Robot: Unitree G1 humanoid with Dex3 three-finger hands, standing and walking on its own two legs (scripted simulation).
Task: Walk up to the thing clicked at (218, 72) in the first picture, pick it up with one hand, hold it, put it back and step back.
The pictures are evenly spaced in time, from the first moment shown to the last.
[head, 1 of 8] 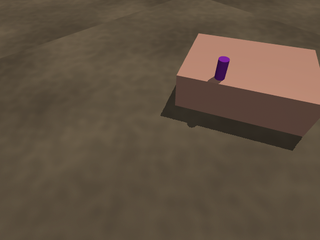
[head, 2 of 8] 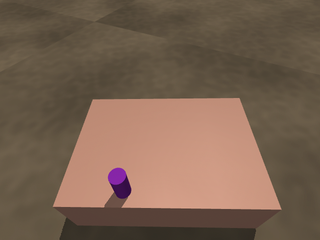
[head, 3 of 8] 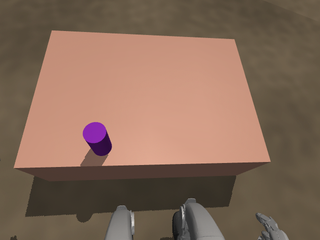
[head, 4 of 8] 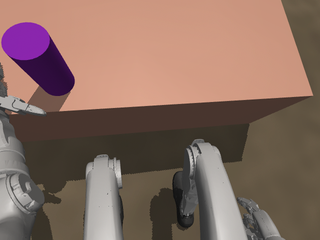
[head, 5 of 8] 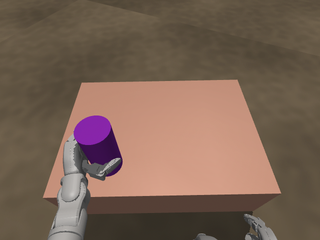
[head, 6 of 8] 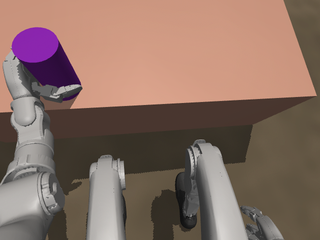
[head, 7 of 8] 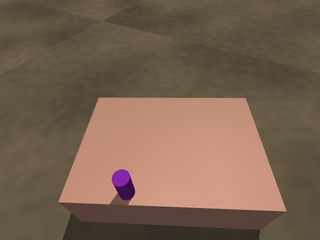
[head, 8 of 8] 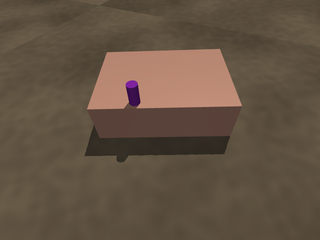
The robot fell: no
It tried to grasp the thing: yes
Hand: left
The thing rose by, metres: 0.39
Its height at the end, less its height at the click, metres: +0.00
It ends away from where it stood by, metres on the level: 0.02
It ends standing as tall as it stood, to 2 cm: yes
